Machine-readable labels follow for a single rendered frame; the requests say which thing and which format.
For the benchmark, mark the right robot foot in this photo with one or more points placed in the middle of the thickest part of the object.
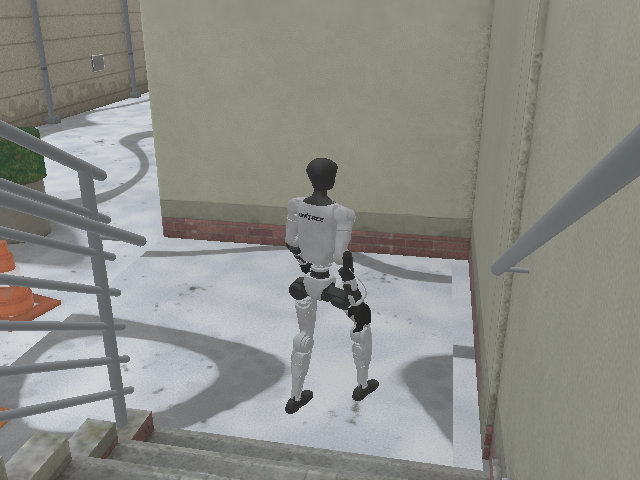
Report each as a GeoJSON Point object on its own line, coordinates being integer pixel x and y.
{"type": "Point", "coordinates": [359, 393]}

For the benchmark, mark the robot left hand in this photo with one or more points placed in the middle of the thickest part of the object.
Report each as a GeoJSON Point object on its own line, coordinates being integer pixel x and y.
{"type": "Point", "coordinates": [306, 268]}

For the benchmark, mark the right robot upper arm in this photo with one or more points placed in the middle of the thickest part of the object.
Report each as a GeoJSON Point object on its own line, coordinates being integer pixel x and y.
{"type": "Point", "coordinates": [345, 218]}

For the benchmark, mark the left robot upper arm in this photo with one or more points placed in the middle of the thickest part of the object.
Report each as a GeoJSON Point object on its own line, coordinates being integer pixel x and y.
{"type": "Point", "coordinates": [291, 225]}

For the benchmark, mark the robot right hand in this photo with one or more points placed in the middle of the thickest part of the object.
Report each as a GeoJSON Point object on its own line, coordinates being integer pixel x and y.
{"type": "Point", "coordinates": [362, 315]}

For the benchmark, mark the right robot forearm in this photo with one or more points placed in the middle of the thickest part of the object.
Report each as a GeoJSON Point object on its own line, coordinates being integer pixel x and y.
{"type": "Point", "coordinates": [348, 279]}

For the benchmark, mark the left robot forearm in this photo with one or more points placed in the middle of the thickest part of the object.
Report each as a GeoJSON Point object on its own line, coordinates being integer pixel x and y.
{"type": "Point", "coordinates": [297, 254]}

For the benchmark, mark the robot torso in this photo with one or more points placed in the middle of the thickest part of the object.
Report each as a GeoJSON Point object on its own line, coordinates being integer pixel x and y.
{"type": "Point", "coordinates": [316, 239]}

